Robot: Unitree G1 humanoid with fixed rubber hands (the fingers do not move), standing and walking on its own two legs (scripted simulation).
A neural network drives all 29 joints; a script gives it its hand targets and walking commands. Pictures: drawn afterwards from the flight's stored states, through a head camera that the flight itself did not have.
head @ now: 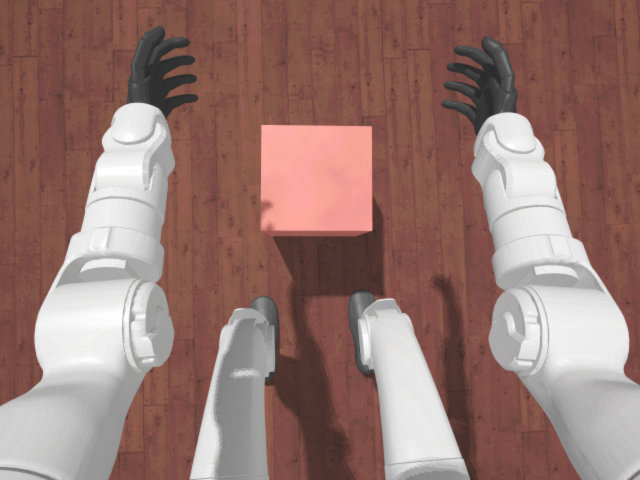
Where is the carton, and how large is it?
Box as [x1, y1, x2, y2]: [261, 125, 371, 235]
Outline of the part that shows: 261,125 261,230 271,235 357,235 371,230 371,126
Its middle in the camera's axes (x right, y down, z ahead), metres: -0.01 -0.10 +0.85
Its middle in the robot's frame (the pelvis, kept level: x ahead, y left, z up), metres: +0.48 -0.02 -0.51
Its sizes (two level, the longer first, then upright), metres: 0.210 0.200 0.250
